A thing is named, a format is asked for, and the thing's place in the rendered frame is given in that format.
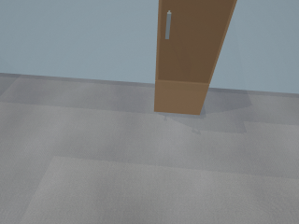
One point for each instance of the handle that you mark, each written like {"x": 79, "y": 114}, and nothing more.
{"x": 168, "y": 22}

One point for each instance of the cupboard door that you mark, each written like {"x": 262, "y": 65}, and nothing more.
{"x": 196, "y": 31}

